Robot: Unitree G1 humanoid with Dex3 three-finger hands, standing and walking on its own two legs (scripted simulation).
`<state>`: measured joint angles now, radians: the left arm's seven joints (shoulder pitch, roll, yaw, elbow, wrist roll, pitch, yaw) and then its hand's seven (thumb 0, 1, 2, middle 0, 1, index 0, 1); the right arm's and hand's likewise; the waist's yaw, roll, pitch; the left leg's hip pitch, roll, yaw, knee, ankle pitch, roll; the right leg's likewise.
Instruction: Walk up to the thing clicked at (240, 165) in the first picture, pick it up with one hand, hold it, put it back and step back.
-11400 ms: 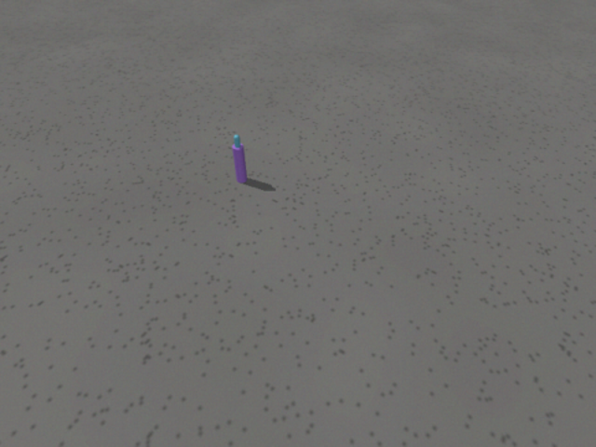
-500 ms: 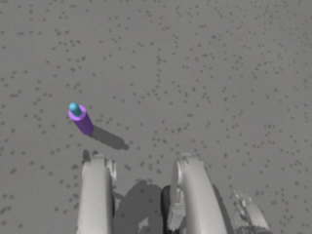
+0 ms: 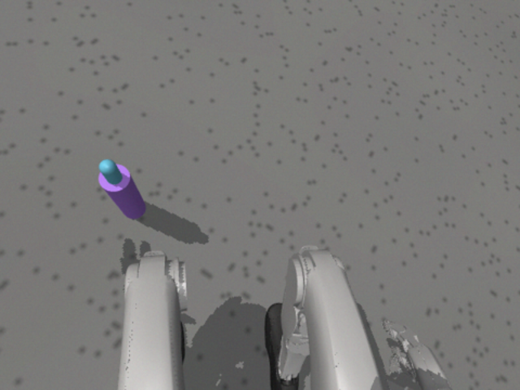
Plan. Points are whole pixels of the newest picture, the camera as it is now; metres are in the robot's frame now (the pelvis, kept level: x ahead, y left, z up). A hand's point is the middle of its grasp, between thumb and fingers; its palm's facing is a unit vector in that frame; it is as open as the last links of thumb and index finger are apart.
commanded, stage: go down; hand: left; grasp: from the side
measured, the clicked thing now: (122, 190) +0.47 +0.24 -0.27
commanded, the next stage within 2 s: none
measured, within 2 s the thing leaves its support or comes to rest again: neither
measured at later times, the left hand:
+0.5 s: hand out of the picture +0.41 +0.43 +0.01, palm faces +0.15 -0.99 -0.07, open 17.4 cm
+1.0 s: hand out of the picture +0.41 +0.43 +0.03, palm faces +0.15 -0.99 -0.06, open 17.4 cm
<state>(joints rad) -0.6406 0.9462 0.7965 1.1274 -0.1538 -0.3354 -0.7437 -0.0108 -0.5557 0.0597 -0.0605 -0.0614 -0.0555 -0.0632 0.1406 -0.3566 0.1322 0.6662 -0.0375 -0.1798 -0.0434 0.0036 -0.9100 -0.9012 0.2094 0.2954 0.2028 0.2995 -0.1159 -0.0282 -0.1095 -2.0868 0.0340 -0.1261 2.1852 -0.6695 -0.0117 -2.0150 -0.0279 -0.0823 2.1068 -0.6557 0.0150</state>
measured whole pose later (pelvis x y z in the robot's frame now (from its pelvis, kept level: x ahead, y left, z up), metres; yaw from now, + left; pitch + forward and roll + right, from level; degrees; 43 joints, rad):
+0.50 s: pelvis +0.00 +0.00 -0.01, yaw -1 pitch +32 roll -8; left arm -0.66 0.98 0.81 1.12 -0.17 -0.34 -0.76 -0.01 -0.55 0.07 -0.07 -0.07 -0.06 -0.07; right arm 0.13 -0.36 0.15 0.65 -0.04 -0.17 -0.03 0.00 -0.91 -0.90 0.21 0.30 0.20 0.30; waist -0.13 -0.03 -0.09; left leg -2.13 0.03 -0.13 2.24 -0.68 0.00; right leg -2.04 -0.03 -0.09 2.14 -0.66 0.02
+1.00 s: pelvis +0.00 +0.01 -0.01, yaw -1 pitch +32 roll -8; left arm -0.66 0.98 0.82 1.08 -0.21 -0.33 -0.78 -0.01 -0.55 0.06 -0.07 -0.07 -0.06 -0.07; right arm 0.13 -0.37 0.15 0.65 -0.02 -0.17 -0.04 0.00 -0.91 -0.90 0.21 0.30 0.20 0.30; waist -0.12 -0.02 -0.11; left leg -2.12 0.03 -0.13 2.23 -0.68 0.00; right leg -2.03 -0.03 -0.09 2.13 -0.66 0.03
